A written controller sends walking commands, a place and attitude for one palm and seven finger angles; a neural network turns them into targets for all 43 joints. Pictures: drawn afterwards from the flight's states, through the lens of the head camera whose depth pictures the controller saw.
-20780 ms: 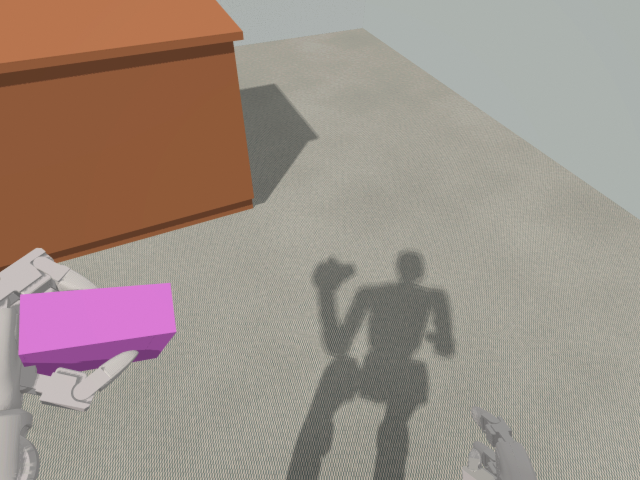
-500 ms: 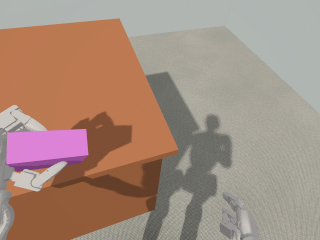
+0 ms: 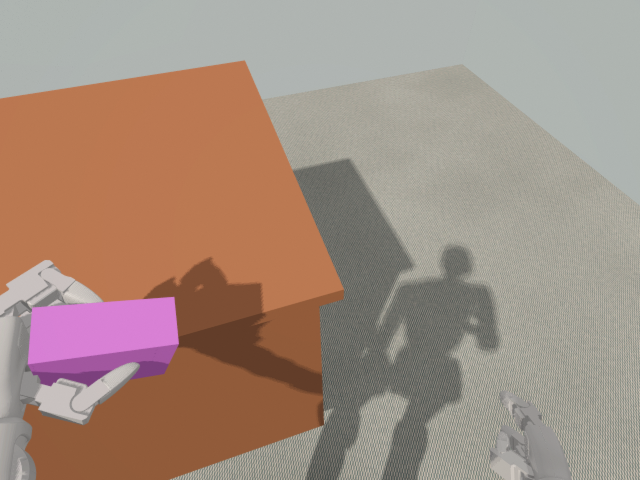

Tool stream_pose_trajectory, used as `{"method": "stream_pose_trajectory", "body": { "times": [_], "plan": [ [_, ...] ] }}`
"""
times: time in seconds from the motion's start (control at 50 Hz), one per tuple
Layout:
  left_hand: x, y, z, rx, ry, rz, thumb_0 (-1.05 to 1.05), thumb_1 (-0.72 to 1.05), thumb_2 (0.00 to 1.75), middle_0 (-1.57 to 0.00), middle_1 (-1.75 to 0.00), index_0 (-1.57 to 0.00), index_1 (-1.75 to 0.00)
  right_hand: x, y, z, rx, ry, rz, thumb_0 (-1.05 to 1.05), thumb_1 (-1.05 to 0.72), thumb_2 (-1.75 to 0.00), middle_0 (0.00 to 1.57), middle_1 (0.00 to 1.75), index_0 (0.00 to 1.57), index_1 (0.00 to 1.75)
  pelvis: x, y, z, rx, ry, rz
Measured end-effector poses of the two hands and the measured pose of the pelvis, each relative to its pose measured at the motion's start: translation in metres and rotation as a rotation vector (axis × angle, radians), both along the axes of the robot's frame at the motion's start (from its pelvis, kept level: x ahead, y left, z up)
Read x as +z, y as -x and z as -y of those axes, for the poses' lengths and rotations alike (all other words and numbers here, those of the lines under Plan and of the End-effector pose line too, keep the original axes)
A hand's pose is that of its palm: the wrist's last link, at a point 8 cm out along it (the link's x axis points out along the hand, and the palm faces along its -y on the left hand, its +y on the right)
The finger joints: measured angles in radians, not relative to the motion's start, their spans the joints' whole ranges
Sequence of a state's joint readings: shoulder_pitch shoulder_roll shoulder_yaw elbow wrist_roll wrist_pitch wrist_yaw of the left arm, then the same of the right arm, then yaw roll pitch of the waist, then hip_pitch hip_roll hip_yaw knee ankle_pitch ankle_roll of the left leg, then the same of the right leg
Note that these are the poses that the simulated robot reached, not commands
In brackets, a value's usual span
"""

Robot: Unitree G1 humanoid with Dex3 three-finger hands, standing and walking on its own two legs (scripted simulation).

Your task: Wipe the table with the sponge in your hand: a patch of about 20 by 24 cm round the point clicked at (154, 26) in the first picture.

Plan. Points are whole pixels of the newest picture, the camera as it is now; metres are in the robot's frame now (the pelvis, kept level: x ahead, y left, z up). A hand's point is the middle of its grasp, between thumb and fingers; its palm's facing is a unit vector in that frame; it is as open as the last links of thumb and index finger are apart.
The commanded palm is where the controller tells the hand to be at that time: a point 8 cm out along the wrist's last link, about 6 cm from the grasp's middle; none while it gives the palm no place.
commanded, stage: come to a stop and stand still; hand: left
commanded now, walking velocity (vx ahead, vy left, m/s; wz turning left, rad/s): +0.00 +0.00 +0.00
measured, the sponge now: (128, 343) +0.21 +0.21 +0.12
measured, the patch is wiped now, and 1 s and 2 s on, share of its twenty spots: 0.00 0.00 0.00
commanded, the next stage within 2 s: look again from close up in 1.46 s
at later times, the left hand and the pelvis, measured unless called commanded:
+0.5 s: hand (20, 323) +0.21 +0.31 +0.15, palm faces +0.35 -0.86 -0.37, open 9.2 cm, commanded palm +0.17 +0.35 +0.18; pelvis +0.00 +0.07 +0.00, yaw -2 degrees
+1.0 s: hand (54, 294) +0.25 +0.29 +0.15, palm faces +0.33 -0.86 -0.38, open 9.2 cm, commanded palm +0.20 +0.33 +0.18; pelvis +0.03 +0.06 +0.01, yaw -2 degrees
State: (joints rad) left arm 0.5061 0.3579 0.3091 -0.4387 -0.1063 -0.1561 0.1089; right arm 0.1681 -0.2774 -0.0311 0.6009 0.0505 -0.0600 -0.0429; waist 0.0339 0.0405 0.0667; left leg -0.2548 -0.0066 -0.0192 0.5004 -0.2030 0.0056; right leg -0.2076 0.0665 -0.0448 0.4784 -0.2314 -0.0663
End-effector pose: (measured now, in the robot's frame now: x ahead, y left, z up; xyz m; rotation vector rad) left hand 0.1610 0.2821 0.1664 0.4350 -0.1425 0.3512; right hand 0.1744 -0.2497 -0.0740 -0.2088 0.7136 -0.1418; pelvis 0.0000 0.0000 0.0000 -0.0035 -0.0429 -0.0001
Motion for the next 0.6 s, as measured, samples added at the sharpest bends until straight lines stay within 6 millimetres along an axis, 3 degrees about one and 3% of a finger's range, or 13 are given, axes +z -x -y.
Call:
{"method": "stream_pose_trajectory", "body": {
  "times": [0.12,0.26,0.46,0.6],
  "plan": [
    [-0.001,0.008,-0.015,-0.009,0.035,0.039,0.00,-0.42,1.05,-0.81,-1.39,-0.82,-1.39,0.012,-0.003,-0.046,0.063,-0.030,0.059,0.01,-0.91,-0.90,0.20,0.30,0.19,0.29,0.002,0.011,-0.017,-0.006,0.015,0.017],
    [0.003,0.000,-0.042,-0.016,0.032,0.075,0.00,-0.42,1.05,-0.81,-1.39,-0.82,-1.39,0.022,0.006,-0.085,0.087,-0.036,0.074,0.01,-0.90,-0.90,0.21,0.30,0.20,0.30,0.005,0.015,-0.041,-0.021,0.027,0.006],
    [0.000,-0.012,-0.065,-0.035,0.007,0.052,0.00,-0.42,1.05,-0.81,-1.40,-0.82,-1.39,0.013,0.023,-0.097,0.053,-0.007,0.008,0.01,-0.90,-0.90,0.21,0.30,0.20,0.30,0.005,0.008,-0.068,-0.033,0.021,-0.002],
    [0.001,-0.025,-0.073,-0.030,-0.008,0.055,0.00,-0.42,1.05,-0.81,-1.39,-0.82,-1.39,0.008,0.020,-0.096,0.029,0.006,-0.024,0.01,-0.90,-0.90,0.21,0.30,0.20,0.30,0.005,-0.004,-0.074,-0.035,0.020,-0.006]
  ]
}}
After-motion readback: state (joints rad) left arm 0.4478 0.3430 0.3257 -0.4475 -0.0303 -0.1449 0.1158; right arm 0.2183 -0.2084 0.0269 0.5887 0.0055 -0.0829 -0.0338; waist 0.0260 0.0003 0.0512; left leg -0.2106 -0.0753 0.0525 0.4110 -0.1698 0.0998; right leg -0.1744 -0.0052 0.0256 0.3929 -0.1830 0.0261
